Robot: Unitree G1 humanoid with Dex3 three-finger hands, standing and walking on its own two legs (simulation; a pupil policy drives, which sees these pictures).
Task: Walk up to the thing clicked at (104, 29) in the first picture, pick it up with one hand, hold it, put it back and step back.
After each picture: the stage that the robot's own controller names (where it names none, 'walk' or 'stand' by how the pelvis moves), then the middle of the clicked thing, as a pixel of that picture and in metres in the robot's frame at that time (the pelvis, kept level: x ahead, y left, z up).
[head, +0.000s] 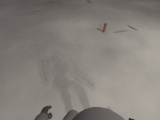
stand; (104, 27) +2.24 -0.30 -0.65
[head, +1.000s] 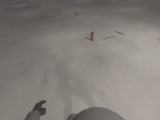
walk; (92, 36) +2.09 +0.11 -0.62
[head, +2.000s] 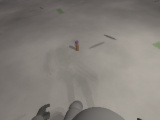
walk; (77, 45) +1.42 +0.42 -0.64
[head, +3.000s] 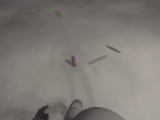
walk; (73, 61) +0.95 +0.38 -0.65
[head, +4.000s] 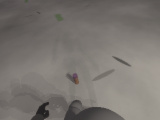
walk; (76, 79) +0.61 +0.27 -0.65
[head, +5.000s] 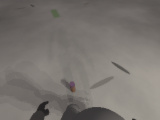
stand; (72, 87) +0.44 +0.22 -0.63
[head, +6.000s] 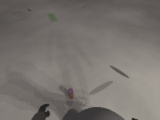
stand; (71, 94) +0.37 +0.22 -0.64
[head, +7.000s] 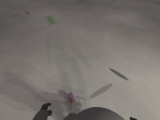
stand; (71, 98) +0.34 +0.21 -0.66
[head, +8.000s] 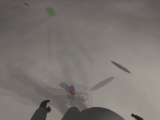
stand; (72, 91) +0.37 +0.22 -0.65
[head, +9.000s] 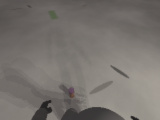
stand; (71, 93) +0.37 +0.20 -0.65
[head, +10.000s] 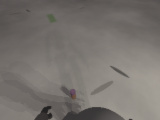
stand; (73, 94) +0.38 +0.19 -0.66
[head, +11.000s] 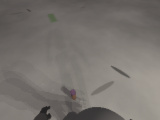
stand; (73, 94) +0.37 +0.19 -0.66
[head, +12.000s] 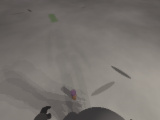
stand; (73, 95) +0.37 +0.19 -0.66
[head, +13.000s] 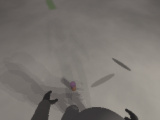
go down; (73, 86) +0.40 +0.18 -0.64
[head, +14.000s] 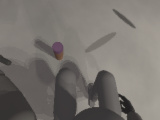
go down; (58, 52) +0.45 +0.23 -0.23
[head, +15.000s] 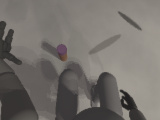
close in; (62, 54) +0.46 +0.22 -0.25
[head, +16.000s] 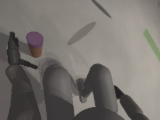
close in; (35, 47) +0.44 +0.27 -0.16
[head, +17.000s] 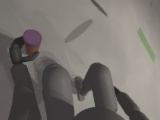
close; (32, 46) +0.43 +0.27 -0.16
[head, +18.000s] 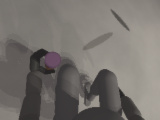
lift; (51, 63) +0.31 +0.25 -0.11
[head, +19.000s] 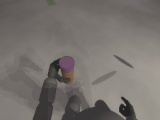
lift; (67, 72) +0.30 +0.15 +0.06
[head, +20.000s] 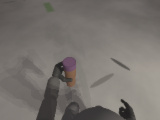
hold; (70, 74) +0.31 +0.14 +0.02
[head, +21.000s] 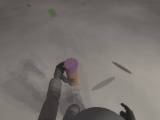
hold; (72, 74) +0.31 +0.13 +0.04
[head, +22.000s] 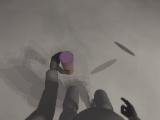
crouch; (68, 65) +0.36 +0.16 -0.02
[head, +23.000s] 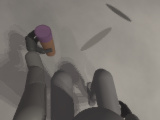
lower; (47, 44) +0.47 +0.24 -0.06
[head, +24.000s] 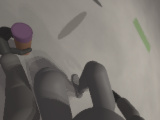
lower; (23, 43) +0.46 +0.27 -0.16
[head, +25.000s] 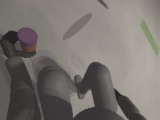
lower; (28, 46) +0.43 +0.27 -0.16
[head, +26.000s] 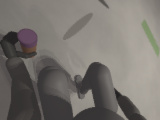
lower; (29, 46) +0.43 +0.27 -0.16
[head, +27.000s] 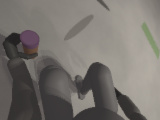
lower; (30, 47) +0.42 +0.27 -0.16
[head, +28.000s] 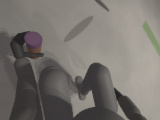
open; (34, 48) +0.43 +0.26 -0.16
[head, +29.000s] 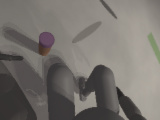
stand; (45, 46) +0.43 +0.25 -0.18
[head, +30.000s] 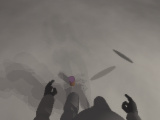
stand; (72, 81) +0.40 +0.17 -0.52
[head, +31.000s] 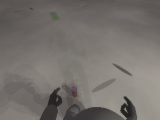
stand; (74, 92) +0.40 +0.16 -0.60
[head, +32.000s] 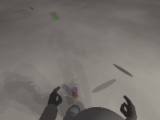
stand; (74, 93) +0.39 +0.16 -0.60
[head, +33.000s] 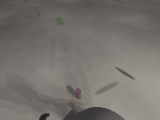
stand; (78, 94) +0.42 +0.15 -0.65
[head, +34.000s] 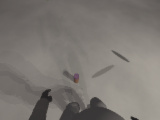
walk; (76, 78) +0.47 +0.11 -0.64
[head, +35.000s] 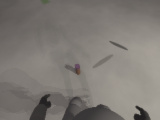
walk; (77, 69) +0.61 +0.19 -0.63
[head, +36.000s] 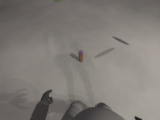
walk; (80, 56) +0.88 +0.20 -0.63
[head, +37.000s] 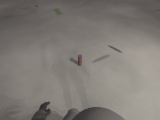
stand; (79, 60) +1.00 +0.19 -0.65
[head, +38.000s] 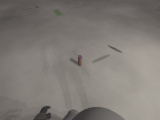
stand; (79, 60) +1.01 +0.20 -0.66
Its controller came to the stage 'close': yes
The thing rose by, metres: 0.69
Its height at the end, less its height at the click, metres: +0.00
